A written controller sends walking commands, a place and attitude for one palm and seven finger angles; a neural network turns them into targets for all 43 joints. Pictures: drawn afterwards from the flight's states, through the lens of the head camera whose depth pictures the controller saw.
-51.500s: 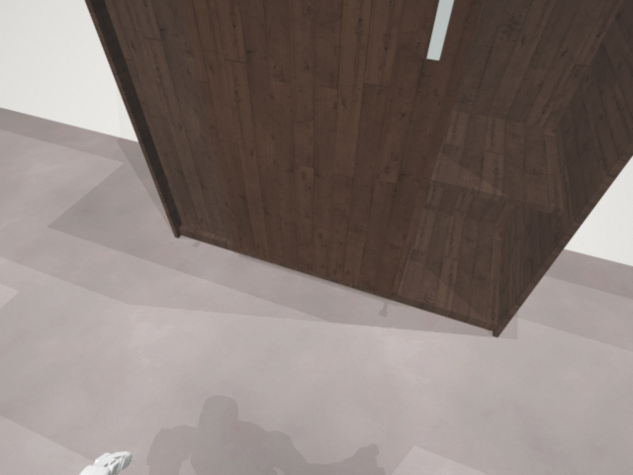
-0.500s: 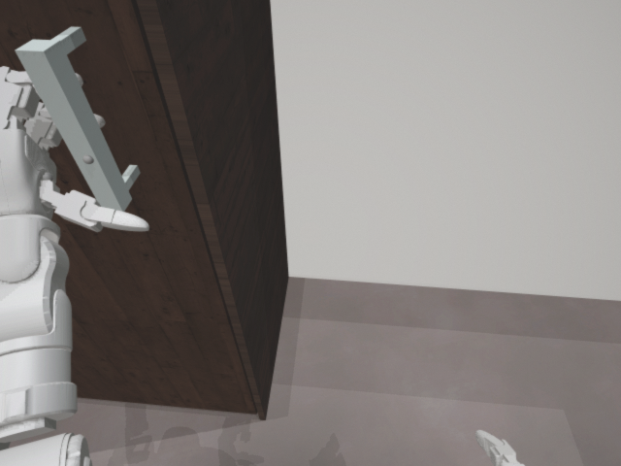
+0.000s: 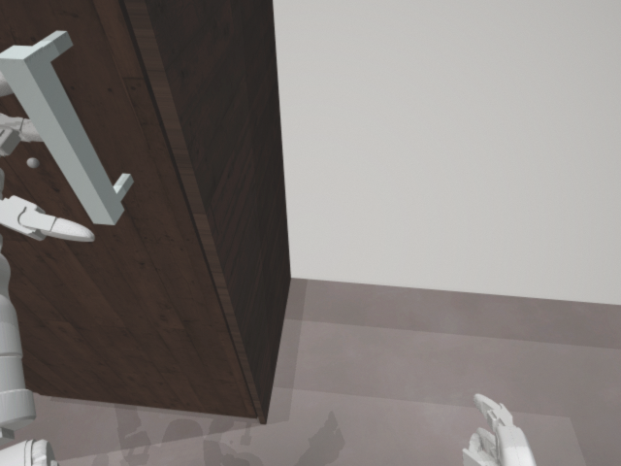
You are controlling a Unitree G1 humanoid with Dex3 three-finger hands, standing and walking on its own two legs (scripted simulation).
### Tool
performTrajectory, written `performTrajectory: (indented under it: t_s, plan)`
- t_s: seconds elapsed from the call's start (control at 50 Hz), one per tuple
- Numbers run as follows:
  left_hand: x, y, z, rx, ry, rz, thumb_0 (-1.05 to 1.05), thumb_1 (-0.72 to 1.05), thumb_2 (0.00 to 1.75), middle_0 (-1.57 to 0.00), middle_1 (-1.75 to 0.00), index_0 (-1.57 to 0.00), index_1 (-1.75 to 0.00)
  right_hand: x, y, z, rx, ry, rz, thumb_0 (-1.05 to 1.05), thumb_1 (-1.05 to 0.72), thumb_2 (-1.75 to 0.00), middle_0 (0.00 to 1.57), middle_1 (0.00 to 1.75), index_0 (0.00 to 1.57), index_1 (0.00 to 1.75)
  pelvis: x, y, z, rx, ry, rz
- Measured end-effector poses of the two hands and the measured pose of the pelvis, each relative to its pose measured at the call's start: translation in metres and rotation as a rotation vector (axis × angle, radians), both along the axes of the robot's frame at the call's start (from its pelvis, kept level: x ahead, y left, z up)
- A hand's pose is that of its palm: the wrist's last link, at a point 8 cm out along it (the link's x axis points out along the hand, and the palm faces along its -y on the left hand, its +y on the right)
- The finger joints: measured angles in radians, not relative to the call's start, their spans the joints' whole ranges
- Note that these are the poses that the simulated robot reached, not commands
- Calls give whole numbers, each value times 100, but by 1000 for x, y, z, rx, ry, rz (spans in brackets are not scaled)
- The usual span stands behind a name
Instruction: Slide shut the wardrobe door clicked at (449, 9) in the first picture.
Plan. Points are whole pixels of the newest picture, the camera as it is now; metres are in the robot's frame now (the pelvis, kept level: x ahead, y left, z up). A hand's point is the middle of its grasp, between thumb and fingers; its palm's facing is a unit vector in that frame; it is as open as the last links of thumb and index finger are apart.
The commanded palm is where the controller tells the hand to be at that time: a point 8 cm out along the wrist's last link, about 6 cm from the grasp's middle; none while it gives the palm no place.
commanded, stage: slip the hand off the handle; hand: left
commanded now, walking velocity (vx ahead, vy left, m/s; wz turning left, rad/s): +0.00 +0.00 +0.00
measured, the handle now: (84, 136) +0.35 +0.27 +0.27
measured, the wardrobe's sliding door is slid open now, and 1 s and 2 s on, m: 0.00 0.00 0.00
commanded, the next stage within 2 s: draw the hand back to the body in 0.90 s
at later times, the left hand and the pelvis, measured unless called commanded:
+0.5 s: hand out of the picture +0.29 +0.35 +0.25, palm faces +0.36 -0.92 -0.14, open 14.7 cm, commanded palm +0.22 +0.39 +0.25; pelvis -0.01 +0.03 +0.00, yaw -1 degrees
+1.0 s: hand out of the picture +0.20 +0.34 +0.25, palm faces +0.40 -0.90 -0.16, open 14.7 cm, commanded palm +0.15 +0.38 +0.25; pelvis -0.03 +0.03 +0.00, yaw +2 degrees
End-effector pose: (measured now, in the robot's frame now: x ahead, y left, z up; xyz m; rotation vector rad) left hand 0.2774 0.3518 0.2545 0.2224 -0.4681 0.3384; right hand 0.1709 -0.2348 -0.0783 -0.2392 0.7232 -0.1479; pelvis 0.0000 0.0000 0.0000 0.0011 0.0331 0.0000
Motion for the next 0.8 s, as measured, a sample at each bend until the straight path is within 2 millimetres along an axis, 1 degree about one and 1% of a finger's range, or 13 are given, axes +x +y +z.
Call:
performTrajectory:
  t_s: [0.1, 0.16, 0.28, 0.34, 0.38, 0.44, 0.5, 0.64, 0.72, 0.8]
  plan:
    - [-4, 22, -4, -1, 14, 49, -1, -56, 20, -47, -126, -26, -116, -18, -3, -7, -20, 50, -11, 1, -90, -90, 20, 30, 21, 30, -5, 2, -1, -9, 7, 2]
    - [-5, 32, -6, 3, 12, 44, -1, -56, 20, -45, -125, -26, -116, -32, -5, -12, -38, 87, -23, 1, -90, -90, 20, 30, 21, 30, -7, 4, -2, -15, 11, 5]
    - [-2, 39, -6, 22, -3, -4, -1, -56, 20, -47, -127, -26, -116, -58, -7, -19, -66, 144, -55, 1, -90, -90, 20, 30, 21, 30, -13, 11, -5, -28, 18, 6]
    - [-4, 40, -7, 16, -6, -19, -1, -56, 20, -44, -126, -26, -116, -65, -4, -19, -63, 141, -74, 1, -90, -90, 20, 30, 21, 30, -15, 16, -4, -29, 16, -2]
    - [-7, 39, -7, 11, -14, -23, -1, -56, 20, -41, -124, -26, -116, -67, -1, -18, -56, 129, -79, 1, -90, -90, 20, 30, 21, 30, -15, 19, -4, -29, 13, -7]
    - [-15, 38, -8, 14, -25, -23, -1, -56, 20, -36, -121, -26, -116, -64, 7, -14, -43, 97, -76, 1, -91, -90, 20, 30, 20, 30, -15, 24, -4, -28, 6, -15]
    - [-29, 39, -8, 22, -35, -13, -1, -56, 20, -32, -119, -26, -116, -55, 16, -9, -31, 56, -61, 1, -90, -90, 20, 30, 20, 30, -14, 27, -3, -27, -3, -21]
    - [-70, 47, -6, 22, -55, 24, -1, -56, 20, -28, -116, -26, -116, -22, 38, 7, -23, -47, 19, 1, -90, -90, 20, 30, 21, 30, -15, 33, -1, -31, -33, -9]
    - [-89, 44, -5, 22, -58, 30, -1, -56, 20, -27, -116, -26, -116, -2, 52, 17, -25, -107, 81, 1, -90, -90, 20, 30, 21, 30, -18, 35, 0, -32, -48, 6]
    - [-103, 39, -5, 28, -46, 26, -1, -56, 20, -26, -116, -26, -116, 13, 65, 26, -19, -157, 128, 1, -90, -90, 20, 30, 21, 30, -22, 35, 0, -32, -60, 17]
